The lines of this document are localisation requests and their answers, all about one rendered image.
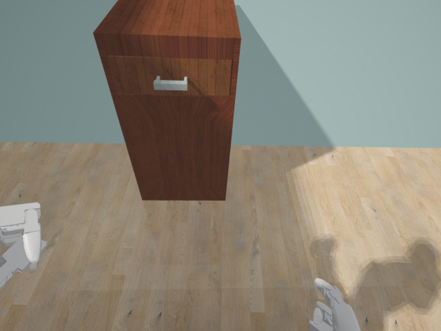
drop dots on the drawer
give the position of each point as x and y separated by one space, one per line
136 75

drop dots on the robot right hand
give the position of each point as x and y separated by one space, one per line
340 318

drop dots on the handle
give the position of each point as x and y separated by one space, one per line
170 85

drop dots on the cabinet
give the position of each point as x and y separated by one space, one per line
179 145

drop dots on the robot left hand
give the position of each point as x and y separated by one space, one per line
20 228

